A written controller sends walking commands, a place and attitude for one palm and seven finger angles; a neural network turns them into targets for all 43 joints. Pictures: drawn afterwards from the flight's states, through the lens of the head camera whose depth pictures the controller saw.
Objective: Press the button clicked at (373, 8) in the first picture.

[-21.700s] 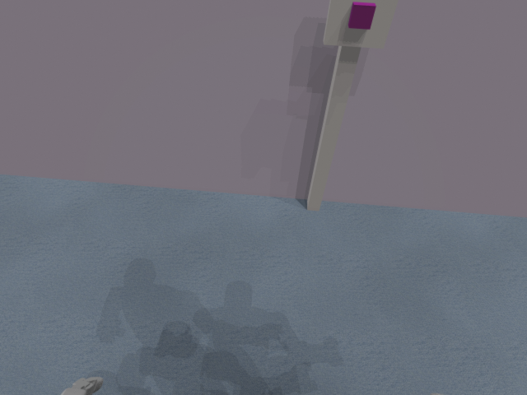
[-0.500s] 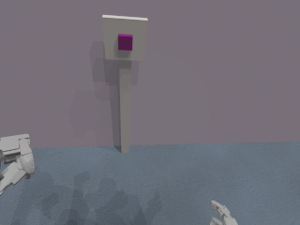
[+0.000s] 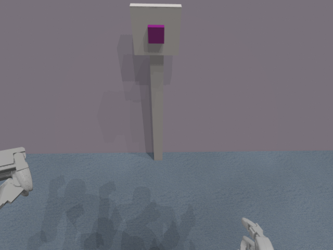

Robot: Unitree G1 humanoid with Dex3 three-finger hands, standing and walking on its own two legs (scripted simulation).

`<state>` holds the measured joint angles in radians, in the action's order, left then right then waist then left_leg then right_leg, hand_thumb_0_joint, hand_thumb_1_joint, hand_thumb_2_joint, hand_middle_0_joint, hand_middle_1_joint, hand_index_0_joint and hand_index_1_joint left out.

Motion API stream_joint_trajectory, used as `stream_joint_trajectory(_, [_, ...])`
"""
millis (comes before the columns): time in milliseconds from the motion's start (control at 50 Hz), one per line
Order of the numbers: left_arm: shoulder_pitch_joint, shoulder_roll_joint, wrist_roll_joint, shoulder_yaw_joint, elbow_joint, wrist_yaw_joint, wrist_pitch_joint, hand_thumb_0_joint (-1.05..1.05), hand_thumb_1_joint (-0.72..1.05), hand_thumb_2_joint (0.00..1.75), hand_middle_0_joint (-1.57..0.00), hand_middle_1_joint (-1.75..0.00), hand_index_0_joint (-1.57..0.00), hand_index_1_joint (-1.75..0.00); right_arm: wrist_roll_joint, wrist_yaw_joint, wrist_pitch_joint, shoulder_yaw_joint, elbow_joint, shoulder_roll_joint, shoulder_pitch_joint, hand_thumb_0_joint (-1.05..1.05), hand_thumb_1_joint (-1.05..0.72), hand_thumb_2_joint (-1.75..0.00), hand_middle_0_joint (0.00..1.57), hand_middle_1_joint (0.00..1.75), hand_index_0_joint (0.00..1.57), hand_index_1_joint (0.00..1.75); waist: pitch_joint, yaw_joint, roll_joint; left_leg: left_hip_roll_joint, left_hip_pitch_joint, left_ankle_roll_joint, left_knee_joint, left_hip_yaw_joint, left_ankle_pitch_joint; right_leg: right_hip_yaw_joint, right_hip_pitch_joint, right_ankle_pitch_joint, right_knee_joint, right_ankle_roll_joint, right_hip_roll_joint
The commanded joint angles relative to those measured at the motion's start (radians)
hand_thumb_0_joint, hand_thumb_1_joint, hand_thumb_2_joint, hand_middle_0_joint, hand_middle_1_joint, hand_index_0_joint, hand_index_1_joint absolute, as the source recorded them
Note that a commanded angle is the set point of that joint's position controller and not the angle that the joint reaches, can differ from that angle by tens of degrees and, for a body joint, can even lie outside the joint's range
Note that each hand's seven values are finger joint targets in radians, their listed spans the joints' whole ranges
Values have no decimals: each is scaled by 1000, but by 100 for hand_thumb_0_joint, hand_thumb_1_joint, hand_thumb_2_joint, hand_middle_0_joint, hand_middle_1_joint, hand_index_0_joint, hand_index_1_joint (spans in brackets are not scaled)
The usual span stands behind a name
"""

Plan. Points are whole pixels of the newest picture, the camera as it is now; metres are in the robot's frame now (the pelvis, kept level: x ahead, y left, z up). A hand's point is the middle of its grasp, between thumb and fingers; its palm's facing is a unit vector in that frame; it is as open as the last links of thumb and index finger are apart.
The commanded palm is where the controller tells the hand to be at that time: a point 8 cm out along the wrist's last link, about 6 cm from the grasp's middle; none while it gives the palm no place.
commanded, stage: let the arm hang, fingers relaxed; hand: left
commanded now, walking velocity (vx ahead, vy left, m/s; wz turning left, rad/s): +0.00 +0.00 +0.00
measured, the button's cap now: (156, 33) +0.80 +0.08 +0.16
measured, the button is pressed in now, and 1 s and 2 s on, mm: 0 0 0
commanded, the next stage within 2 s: stand and wait in 1.18 s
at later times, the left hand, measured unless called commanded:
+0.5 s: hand out of the picture +0.01 +0.21 -0.16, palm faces +0.05 -0.97 -0.23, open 4.0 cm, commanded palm none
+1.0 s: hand out of the picture +0.00 +0.18 -0.16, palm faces +0.04 -0.98 -0.19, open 7.2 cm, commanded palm none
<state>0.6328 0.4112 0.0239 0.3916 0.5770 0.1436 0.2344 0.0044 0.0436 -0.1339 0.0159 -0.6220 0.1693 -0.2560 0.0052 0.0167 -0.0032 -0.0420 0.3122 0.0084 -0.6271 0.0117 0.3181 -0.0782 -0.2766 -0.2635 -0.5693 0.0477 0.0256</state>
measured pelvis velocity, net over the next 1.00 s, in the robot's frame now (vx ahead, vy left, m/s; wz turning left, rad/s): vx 0.00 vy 0.01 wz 0.00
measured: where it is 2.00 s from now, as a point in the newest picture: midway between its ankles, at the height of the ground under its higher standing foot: outside the picture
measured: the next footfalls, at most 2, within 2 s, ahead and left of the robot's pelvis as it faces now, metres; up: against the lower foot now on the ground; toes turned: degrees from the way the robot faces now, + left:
none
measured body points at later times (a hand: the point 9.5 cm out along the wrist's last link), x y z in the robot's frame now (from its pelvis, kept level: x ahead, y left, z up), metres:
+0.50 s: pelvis +0.01 +0.01 +0.01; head +0.04 +0.02 +0.46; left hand +0.01 +0.26 -0.14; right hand +0.05 -0.22 -0.14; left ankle +0.01 +0.12 -0.73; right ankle +0.02 -0.09 -0.73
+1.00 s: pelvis +0.00 +0.01 +0.01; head +0.01 +0.00 +0.46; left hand +0.00 +0.23 -0.14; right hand -0.03 -0.19 -0.15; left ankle +0.01 +0.12 -0.73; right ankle +0.02 -0.09 -0.73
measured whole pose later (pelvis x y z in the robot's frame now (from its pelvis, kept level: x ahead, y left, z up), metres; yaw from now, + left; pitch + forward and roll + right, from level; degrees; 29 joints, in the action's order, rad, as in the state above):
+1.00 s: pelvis +0.00 +0.01 +0.01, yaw +0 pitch -2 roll +0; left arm 0.26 0.12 -0.01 0.01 -1.16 0.03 0.00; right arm 0.02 0.03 0.00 0.00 -1.14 0.11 -0.32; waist 0.05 0.01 -0.02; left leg 0.01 0.17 -0.01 -0.42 0.02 0.21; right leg -0.06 -0.18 -0.20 -0.42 0.03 0.00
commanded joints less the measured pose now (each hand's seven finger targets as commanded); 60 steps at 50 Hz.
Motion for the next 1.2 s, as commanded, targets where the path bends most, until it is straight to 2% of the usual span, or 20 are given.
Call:
stream_joint_trajectory(0, [-27,107,16,78,152,26,37,0,90,90,-130,-150,-130,-150,-6,13,-27,-64,137,135,108,0,-90,-90,20,30,20,30,-23,0,153,13,105,-21,-134,-31,40,412,59,-63,330,113,-293])
stream_joint_trajectory(40, [-27,110,11,79,161,33,47,0,90,90,-130,-150,-130,-150,-5,22,-30,-50,130,127,114,0,-90,-90,20,30,20,30,-59,4,97,4,5,-33,76,-29,-30,268,103,130,226,72,-242])
stream_joint_trajectory(60, [-178,-35,-91,-266,-647,-107,-126,0,90,90,-130,-150,-130,-150,6,-81,-45,-102,-117,266,83,0,-90,-90,20,30,20,30,-43,62,18,-46,19,-38,-80,-72,-346,89,-31,515,-13,39,-253])
stream_joint_trajectory(80, [-126,-76,-77,-268,-656,-123,-203,0,90,90,-126,-146,-126,-146,2,-67,3,-116,-85,227,13,0,-90,-90,20,30,20,30,-107,42,6,-58,-55,-48,-19,-118,-534,89,-18,459,-67,18,-161])
stream_joint_trajectory(100, [-142,-109,-64,-287,-693,-126,-219,0,90,90,-123,-142,-123,-142,3,-55,36,-100,-81,222,28,0,-90,-90,20,30,20,30,-112,8,19,-109,-31,-80,22,-172,-531,64,-51,294,-98,0,-128])
stream_joint_trajectory(120, [-166,-121,-58,-293,-738,-130,-226,0,90,90,-119,-138,-119,-138,10,-46,57,-80,-57,209,42,0,-90,-90,20,30,20,30,-98,-5,36,-137,0,-119,67,-218,-556,45,-44,193,-122,-22,-96])
stream_joint_trajectory(140, [-209,-120,-57,-298,-787,-133,-231,0,90,90,-115,-134,-115,-134,21,-39,68,-71,-49,219,54,0,-90,-90,20,30,20,30,-90,-9,64,-160,40,-146,101,-263,-594,42,-9,144,-137,-30,-73])
stream_joint_trajectory(160, [-237,-109,-57,-299,-848,-134,-229,0,90,90,-112,-130,-112,-130,28,-33,76,-65,-49,229,67,0,-90,-90,20,30,20,30,-99,-21,83,-153,54,-150,113,-263,-642,53,48,175,-117,-30,-72])
stream_joint_trajectory(180, [-262,-91,-57,-302,-921,-133,-229,0,90,90,-108,-126,-108,-126,31,-31,82,-62,-62,225,78,0,-90,-90,20,30,20,30,-103,-30,95,-122,45,-123,113,-219,-640,70,82,245,-82,-23,-84])
stream_joint_trajectory(220, [-284,-57,-54,-310,-1087,-132,-229,0,90,90,-101,-118,-101,-118,25,-26,104,-53,-106,189,82,0,-90,-90,20,30,20,30,-119,-33,92,-34,26,-63,71,-103,-424,148,150,389,32,9,-159])
stream_joint_trajectory(240, [-296,-46,-50,-319,-1166,-130,-226,0,90,90,-97,-114,-97,-114,21,-24,114,-49,-132,160,67,0,-90,-90,20,30,20,30,-144,-20,113,5,-24,-38,42,-55,-326,194,153,481,72,41,-210])
stream_joint_trajectory(260, [-327,-40,-46,-328,-1232,-128,-223,0,90,90,-93,-110,-93,-110,17,-23,122,-44,-164,141,47,0,-90,-90,20,30,20,30,-143,-4,82,14,-56,-26,53,-38,-261,198,149,510,91,61,-236])
stream_joint_trajectory(300, [-370,-53,-38,-346,-1336,-125,-224,0,90,90,-86,-102,-86,-102,16,-21,131,-37,-217,126,35,0,-90,-90,20,30,20,30,-112,6,-33,-8,-116,-26,123,-51,-293,154,113,416,104,44,-196])
stream_joint_trajectory(340, [-366,-92,-32,-347,-1416,-120,-229,0,90,90,-79,-94,-79,-94,23,-15,135,-33,-261,113,43,0,-90,-90,20,30,20,30,-64,-12,-171,-46,-85,-43,202,-96,-307,114,125,241,131,10,-138])
stream_joint_trajectory(360, [-361,-93,-32,-349,-1455,-121,-232,0,90,90,-75,-90,-75,-90,22,-14,136,-31,-274,113,52,0,-90,-90,20,30,20,30,-41,-21,-191,-49,-63,-49,221,-104,-272,112,138,192,152,4,-128])
stream_joint_trajectory(420, [-366,-99,-32,-360,-1538,-126,-230,0,90,90,-64,-78,-64,-78,17,-12,141,-33,-323,115,21,0,-90,-90,20,30,20,30,-18,-15,-85,-48,-78,-46,246,-100,-186,116,134,126,215,7,-130])
stream_joint_trajectory(660, [-316,-143,-30,-373,-1703,-114,-225,0,90,90,-20,-30,-20,-30,12,-5,136,-27,-466,73,-89,0,-90,-90,20,30,20,30,62,-13,24,-47,-107,-50,300,-82,-147,109,93,36,264,7,-132])
stream_joint_trajectory(960, [-297,-181,-32,-359,-1718,-106,-223,0,90,90,-20,-30,-20,-30,16,-1,132,-31,-503,22,-146,0,-90,-90,20,30,20,30,110,-12,-17,-39,-68,-47,309,-73,-93,122,65,-10,260,10,-126])
stream_joint_trajectory(1140, [-305,-172,-32,-355,-1707,-107,-220,0,90,90,-20,-30,-20,-30,15,0,130,-35,-494,35,-148,0,-90,-90,20,30,20,30,96,-8,-26,-44,-82,-47,302,-75,-111,126,69,9,261,11,-125])
stream_joint_trajectory(1180, [-311,-160,-33,-352,-1705,-106,-216,0,90,90,-20,-30,-20,-30,13,1,129,-39,-491,51,-142,0,-90,-90,20,30,20,30,84,-9,-5,-47,-91,-49,298,-80,-136,125,77,30,256,11,-122])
